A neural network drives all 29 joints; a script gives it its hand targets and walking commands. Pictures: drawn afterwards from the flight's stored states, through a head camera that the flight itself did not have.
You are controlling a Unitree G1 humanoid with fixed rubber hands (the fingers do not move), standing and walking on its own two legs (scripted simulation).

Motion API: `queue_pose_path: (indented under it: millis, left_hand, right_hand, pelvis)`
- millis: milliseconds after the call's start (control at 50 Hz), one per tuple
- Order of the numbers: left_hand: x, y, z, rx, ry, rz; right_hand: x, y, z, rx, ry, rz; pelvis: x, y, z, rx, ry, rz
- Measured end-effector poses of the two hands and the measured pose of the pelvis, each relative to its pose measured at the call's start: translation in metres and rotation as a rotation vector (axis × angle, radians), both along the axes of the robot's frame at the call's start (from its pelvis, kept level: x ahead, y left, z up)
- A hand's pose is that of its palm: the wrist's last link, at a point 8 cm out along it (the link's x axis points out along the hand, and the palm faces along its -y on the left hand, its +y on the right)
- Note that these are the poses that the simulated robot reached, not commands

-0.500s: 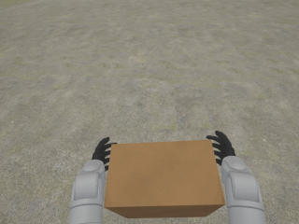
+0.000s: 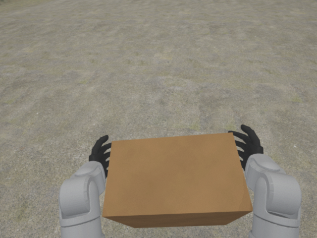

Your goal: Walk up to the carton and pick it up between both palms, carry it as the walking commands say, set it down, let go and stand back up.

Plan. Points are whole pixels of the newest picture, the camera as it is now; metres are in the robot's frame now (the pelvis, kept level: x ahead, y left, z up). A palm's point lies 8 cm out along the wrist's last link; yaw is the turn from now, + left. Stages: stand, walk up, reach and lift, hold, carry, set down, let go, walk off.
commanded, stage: carry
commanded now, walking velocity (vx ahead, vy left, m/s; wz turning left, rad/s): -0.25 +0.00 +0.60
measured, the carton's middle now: (175, 188) +0.23 -0.01 +0.04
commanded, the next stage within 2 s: none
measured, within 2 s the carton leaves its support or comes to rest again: neither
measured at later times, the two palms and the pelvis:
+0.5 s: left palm out of the picture +0.07 +0.20 +0.10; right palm (253, 227) +0.12 -0.14 +0.11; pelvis -0.15 -0.01 +0.01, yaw +7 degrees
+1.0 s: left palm out of the picture -0.17 +0.23 +0.08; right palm out of the picture -0.04 -0.09 +0.10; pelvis -0.32 -0.03 -0.01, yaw +24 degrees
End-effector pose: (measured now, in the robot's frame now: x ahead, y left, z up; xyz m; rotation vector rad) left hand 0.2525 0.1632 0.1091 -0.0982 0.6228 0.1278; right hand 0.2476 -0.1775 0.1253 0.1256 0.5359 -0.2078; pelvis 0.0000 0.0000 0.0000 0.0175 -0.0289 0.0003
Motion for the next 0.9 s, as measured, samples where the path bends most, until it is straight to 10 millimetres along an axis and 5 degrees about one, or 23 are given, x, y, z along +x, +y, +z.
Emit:
queue_pose_path:
  millis: [120,260,420,540,680,780,900]
  left_hand:
    - [-0.059,0.039,-0.043,-0.073,0.108,0.085]
    - [-0.111,0.062,-0.022,-0.108,0.055,0.181]
    - [-0.153,0.051,-0.014,-0.081,0.04,0.186]
    - [-0.204,0.031,-0.003,-0.015,0.054,0.214]
    - [-0.255,0.014,0.032,0.02,-0.004,0.253]
    - [-0.291,0.018,0.034,0.045,0.007,0.293]
    - [-0.356,0.039,0.008,0.004,0.034,0.382]
  right_hand:
    - [-0.033,0.041,-0.024,-0.054,0.111,0.071]
    - [-0.062,0.066,-0.003,-0.086,0.067,0.158]
    - [-0.102,0.054,-0.003,-0.065,0.055,0.168]
    - [-0.144,0.035,-0.017,0.007,0.072,0.193]
    - [-0.184,0.02,0.005,0.056,0.019,0.224]
    - [-0.207,0.027,0.0,0.079,0.031,0.264]
    - [-0.242,0.056,-0.014,0.039,0.06,0.349]
  pelvis:
    - [-0.04,0.014,-0.008,-0.035,0.003,0.053]
    - [-0.075,0.016,0.008,-0.064,0.015,0.091]
    - [-0.121,0.004,0.012,-0.065,0.047,0.109]
    - [-0.165,-0.016,0.013,-0.056,0.049,0.148]
    - [-0.199,-0.031,0.027,0.042,0.007,0.209]
    - [-0.229,-0.033,0.027,0.047,0.043,0.275]
    - [-0.276,-0.033,0.014,0.005,0.074,0.364]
